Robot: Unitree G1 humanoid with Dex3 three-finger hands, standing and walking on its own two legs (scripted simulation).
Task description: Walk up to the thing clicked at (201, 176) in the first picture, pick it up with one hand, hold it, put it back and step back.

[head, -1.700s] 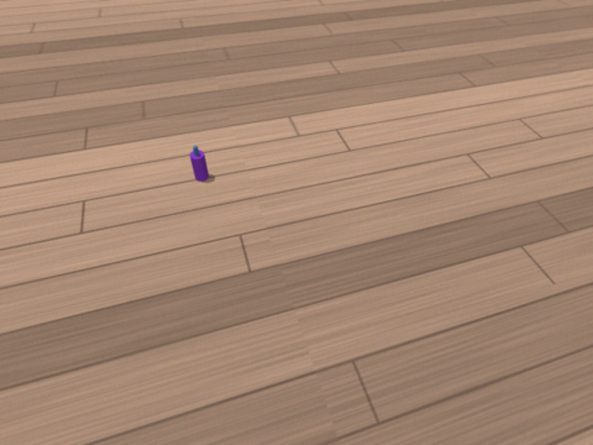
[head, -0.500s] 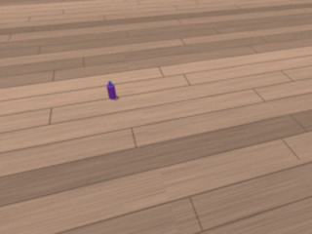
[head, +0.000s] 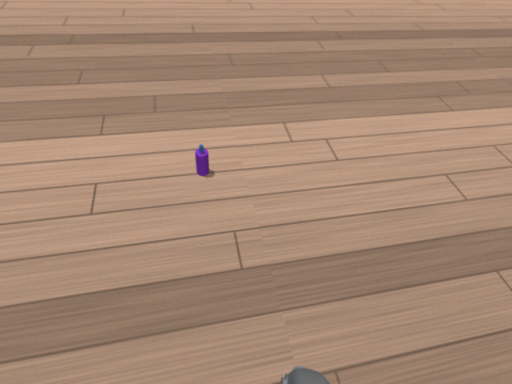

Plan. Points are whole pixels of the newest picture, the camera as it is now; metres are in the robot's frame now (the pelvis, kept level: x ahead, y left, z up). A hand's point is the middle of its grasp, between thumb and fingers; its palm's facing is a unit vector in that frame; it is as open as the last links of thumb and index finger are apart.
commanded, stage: walk up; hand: left
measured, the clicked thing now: (202, 158) +1.30 +0.22 -0.68
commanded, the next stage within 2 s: none
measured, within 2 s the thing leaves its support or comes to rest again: neither
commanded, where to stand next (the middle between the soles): +0.97 -0.02 m, yaw +4 degrees
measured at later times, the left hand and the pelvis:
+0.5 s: hand (123, 312) +0.28 +0.24 -0.13, palm faces +0.04 -0.93 -0.35, open 7.3 cm; pelvis +0.24 -0.04 +0.00, yaw +3 degrees
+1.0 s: hand (144, 206) +0.53 +0.25 -0.14, palm faces -0.05 -0.92 -0.38, open 7.4 cm; pelvis +0.47 -0.03 -0.01, yaw +2 degrees
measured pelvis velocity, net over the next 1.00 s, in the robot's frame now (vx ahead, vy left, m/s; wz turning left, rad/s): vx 0.47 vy -0.03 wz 0.03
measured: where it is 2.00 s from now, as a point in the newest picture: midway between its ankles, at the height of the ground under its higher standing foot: (253, 242)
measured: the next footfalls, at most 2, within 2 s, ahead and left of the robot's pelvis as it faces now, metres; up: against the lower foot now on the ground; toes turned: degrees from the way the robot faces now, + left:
right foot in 0.20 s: +0.27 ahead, -0.16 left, +0.00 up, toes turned -4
left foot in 0.60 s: +0.45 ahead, +0.11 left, +0.00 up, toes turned +9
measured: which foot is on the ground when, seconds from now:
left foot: down 0.00-0.22, up 0.24-0.58, down 0.60-1.00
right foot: up 0.00-0.18, down 0.20-0.62, up 0.64-1.00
